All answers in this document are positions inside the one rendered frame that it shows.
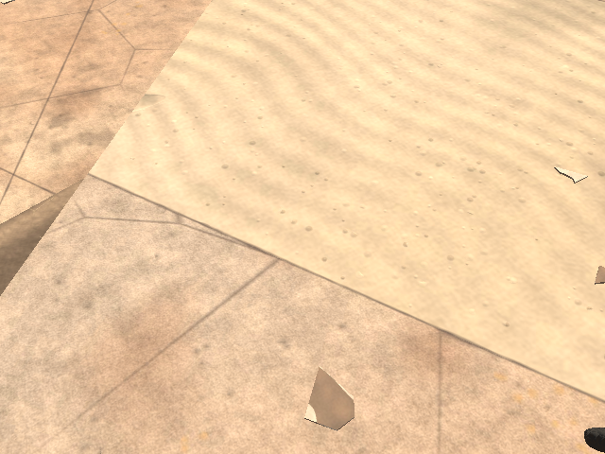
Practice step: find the robot right hand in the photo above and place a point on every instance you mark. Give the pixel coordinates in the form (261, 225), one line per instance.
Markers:
(595, 438)

